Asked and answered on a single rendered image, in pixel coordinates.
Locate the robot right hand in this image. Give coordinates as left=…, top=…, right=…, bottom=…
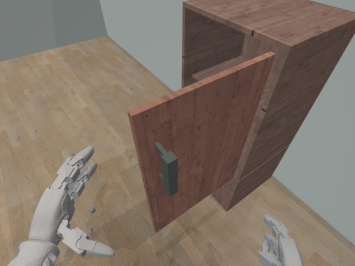
left=259, top=215, right=304, bottom=266

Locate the left robot forearm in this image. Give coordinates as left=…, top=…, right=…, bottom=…
left=7, top=239, right=60, bottom=266

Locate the handle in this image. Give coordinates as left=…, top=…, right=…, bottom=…
left=154, top=142, right=178, bottom=197

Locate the robot left hand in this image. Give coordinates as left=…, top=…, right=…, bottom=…
left=28, top=146, right=115, bottom=257

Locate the cupboard door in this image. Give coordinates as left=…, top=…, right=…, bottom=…
left=127, top=52, right=276, bottom=232

